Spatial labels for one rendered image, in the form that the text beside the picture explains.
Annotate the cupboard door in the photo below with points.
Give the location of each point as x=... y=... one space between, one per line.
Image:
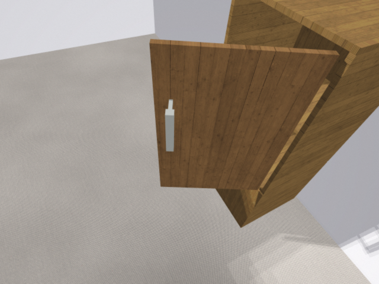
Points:
x=235 y=107

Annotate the handle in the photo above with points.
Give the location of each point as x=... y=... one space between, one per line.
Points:
x=169 y=126

